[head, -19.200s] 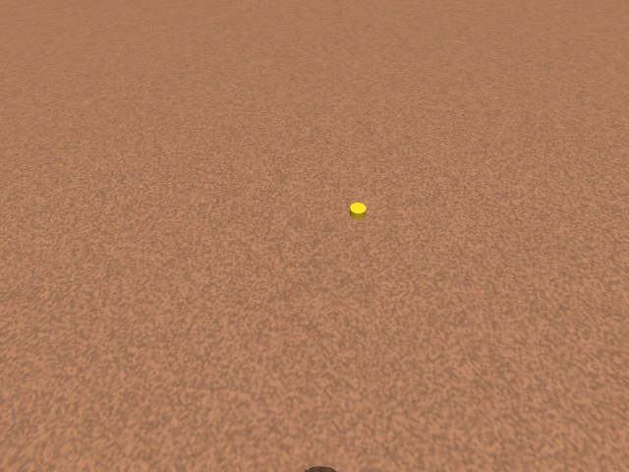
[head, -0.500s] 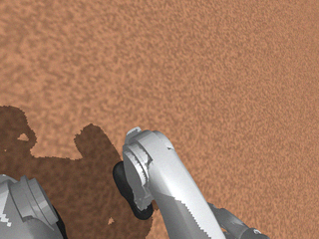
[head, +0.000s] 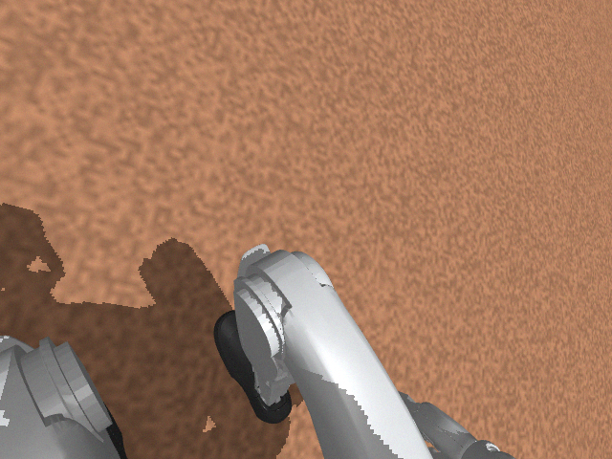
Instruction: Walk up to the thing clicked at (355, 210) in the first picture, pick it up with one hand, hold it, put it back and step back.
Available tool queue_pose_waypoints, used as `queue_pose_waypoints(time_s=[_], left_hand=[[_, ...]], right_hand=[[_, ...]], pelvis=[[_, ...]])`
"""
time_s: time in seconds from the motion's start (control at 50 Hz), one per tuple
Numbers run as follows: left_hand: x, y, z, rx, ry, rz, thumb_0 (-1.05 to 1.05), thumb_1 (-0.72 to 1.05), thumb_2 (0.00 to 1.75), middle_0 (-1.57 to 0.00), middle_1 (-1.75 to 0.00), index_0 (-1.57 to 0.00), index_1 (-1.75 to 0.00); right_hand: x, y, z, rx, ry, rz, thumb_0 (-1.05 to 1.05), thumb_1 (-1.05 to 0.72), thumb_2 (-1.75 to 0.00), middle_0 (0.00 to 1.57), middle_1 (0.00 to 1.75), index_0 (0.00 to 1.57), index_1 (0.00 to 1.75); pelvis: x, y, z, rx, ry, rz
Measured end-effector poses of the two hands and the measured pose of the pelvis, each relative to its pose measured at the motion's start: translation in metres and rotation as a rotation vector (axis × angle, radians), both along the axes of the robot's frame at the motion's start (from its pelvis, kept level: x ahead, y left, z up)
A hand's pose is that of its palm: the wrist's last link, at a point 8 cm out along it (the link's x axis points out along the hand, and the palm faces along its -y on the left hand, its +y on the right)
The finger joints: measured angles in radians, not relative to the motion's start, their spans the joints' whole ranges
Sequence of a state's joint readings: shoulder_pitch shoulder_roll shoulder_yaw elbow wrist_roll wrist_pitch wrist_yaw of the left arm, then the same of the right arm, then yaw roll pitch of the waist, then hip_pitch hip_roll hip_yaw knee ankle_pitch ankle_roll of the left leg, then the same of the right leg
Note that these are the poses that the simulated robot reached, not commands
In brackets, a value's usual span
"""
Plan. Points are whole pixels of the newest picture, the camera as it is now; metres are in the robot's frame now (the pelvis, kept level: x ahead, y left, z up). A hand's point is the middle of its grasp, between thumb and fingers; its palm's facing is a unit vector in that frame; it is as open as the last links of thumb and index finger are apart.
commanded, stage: close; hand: left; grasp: from above
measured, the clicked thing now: out of the picture +0.46 +0.34 -0.30
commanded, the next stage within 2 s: settle in 0.18 s
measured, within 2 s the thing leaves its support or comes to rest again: leaves its support in 0.56 s
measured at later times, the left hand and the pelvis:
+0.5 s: hand out of the picture +0.45 +0.33 -0.27, palm faces -0.43 -0.18 -0.88, open 9.3 cm; pelvis +0.00 +0.00 +0.00, yaw +0 degrees
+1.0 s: hand out of the picture +0.44 +0.35 -0.18, palm faces -0.41 -0.15 -0.90, open 9.2 cm; pelvis +0.00 +0.00 +0.01, yaw +3 degrees
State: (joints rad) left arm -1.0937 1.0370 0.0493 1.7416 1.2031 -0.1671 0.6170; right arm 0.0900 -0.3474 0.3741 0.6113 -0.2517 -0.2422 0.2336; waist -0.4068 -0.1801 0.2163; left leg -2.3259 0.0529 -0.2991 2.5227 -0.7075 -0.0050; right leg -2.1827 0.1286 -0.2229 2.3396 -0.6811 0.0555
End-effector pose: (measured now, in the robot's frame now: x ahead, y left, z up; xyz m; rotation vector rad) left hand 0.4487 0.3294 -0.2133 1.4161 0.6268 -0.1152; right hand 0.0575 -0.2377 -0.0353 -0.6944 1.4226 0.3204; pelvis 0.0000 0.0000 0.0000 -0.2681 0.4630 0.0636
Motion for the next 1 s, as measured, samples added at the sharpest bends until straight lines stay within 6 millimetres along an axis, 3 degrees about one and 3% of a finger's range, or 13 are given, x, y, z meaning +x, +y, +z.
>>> queue_pose_waypoints(time_s=[0.56, 0.74, 1.0], left_hand=[[0.003, 0.005, 0.008, 0.003, -0.007, 0.011, -0.04, 0.05, 0.50, -0.60, -0.75, -0.73, -0.68], [0.008, 0.013, 0.044, 0.022, -0.059, 0.017, -0.04, 0.05, 0.48, -0.61, -0.74, -0.74, -0.67], [-0.001, 0.020, 0.095, 0.038, -0.026, 0.008, -0.05, 0.07, 0.45, -0.61, -0.73, -0.74, -0.66]], right_hand=[[0.005, -0.004, 0.000, -0.005, -0.006, -0.011, 0.01, -0.91, -0.90, 0.20, 0.30, 0.20, 0.30], [0.019, -0.007, -0.006, 0.020, -0.048, -0.034, 0.01, -0.91, -0.90, 0.20, 0.30, 0.20, 0.30], [0.036, -0.012, -0.023, 0.059, -0.135, -0.107, 0.01, -0.90, -0.90, 0.20, 0.30, 0.20, 0.30]], pelvis=[[0.001, 0.000, 0.002, 0.004, 0.017, 0.004], [0.004, -0.002, 0.004, 0.015, 0.041, 0.009], [0.000, -0.004, 0.006, 0.049, 0.063, 0.030]])
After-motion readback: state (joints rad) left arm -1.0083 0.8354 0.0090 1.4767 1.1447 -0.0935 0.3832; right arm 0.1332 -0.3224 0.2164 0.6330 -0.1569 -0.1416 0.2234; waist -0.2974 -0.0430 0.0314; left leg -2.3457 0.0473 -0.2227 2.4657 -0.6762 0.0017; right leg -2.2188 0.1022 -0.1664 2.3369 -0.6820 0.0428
